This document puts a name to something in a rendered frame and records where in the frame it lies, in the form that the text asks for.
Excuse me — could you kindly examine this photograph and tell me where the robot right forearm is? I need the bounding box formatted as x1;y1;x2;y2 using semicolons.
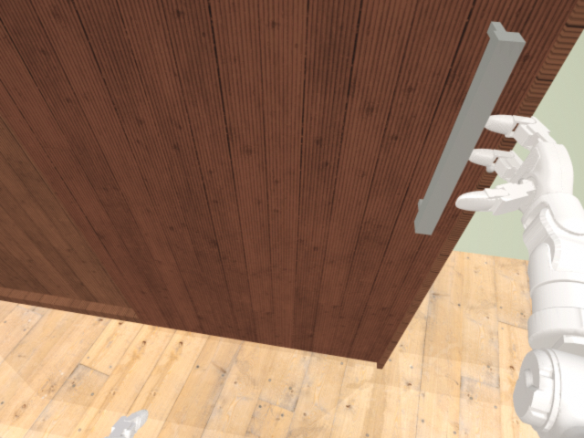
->
521;193;584;357

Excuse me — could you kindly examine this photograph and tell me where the right robot hand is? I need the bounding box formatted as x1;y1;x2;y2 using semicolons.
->
455;115;574;216

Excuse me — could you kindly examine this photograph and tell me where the handle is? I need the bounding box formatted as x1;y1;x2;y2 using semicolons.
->
414;21;526;235

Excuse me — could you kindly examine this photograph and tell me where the right robot upper arm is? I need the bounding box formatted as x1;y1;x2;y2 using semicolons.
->
513;348;584;438

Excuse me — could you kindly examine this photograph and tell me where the left robot hand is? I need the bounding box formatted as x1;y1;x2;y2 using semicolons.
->
104;410;149;438

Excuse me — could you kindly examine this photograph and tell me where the wardrobe door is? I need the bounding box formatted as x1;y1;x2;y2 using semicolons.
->
0;0;578;363
0;112;131;308

